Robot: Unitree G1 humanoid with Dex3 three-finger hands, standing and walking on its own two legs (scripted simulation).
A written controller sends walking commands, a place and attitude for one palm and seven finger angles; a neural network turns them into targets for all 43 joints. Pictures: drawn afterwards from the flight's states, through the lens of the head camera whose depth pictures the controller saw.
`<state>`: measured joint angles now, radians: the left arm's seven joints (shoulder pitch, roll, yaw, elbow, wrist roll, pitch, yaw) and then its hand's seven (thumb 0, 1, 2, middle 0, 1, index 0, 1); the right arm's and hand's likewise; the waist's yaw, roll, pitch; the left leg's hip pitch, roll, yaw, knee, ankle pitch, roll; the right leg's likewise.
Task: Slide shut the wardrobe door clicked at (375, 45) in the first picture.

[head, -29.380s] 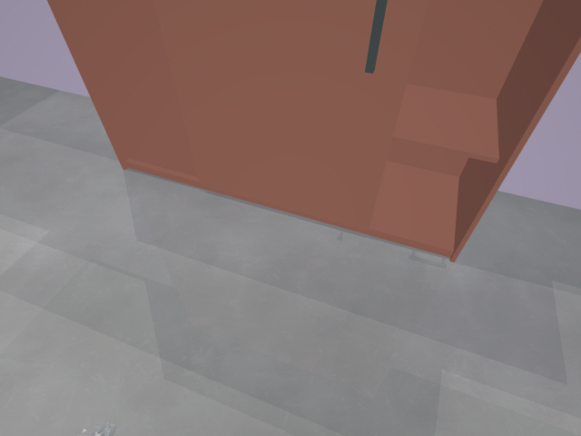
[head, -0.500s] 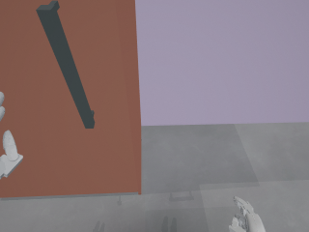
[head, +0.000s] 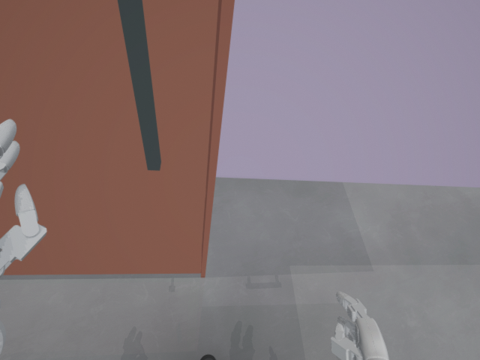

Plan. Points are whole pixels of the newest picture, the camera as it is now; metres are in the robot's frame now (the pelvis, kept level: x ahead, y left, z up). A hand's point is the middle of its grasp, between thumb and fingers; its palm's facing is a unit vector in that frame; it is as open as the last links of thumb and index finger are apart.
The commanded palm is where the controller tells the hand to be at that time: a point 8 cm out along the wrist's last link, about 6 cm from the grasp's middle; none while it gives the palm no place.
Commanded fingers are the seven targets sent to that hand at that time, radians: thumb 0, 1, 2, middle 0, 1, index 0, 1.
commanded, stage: step back with the hand held close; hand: left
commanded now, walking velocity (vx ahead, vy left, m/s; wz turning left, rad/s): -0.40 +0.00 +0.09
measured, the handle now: (146, 92) +0.48 +0.23 +0.16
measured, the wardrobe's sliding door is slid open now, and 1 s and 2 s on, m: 0.00 0.00 0.00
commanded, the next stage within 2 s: stop stepping back and stand still in 0.26 s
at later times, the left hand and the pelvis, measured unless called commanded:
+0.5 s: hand out of the picture +0.10 +0.27 +0.16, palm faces +0.33 -0.84 -0.43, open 7.5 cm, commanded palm +0.02 +0.32 +0.17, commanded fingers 0.00 0.90 0.90 -0.20 -0.30 -0.20 -0.30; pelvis -0.12 +0.02 -0.01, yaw -1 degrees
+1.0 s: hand out of the picture -0.01 +0.32 +0.17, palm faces +0.46 -0.78 -0.41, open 7.5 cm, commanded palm -0.06 +0.36 +0.17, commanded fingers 0.00 0.90 0.90 -0.20 -0.30 -0.20 -0.30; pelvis -0.19 +0.05 -0.01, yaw +2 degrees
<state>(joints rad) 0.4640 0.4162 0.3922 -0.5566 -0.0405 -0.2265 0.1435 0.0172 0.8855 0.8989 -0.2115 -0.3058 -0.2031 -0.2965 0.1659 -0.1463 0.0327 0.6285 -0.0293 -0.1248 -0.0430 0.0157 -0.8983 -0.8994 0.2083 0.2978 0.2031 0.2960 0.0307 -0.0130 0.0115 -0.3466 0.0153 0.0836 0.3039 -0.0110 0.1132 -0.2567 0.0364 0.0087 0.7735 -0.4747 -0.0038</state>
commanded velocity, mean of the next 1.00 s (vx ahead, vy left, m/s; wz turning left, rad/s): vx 0.00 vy -0.05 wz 0.04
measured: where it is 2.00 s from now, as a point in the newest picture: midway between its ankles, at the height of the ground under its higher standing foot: outside the picture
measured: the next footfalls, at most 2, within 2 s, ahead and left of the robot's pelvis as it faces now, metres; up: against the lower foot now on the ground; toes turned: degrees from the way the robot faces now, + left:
right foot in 0.16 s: -0.06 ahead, -0.14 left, +0.00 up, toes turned -3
left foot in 0.36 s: +0.00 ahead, +0.10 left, +0.00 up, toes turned +0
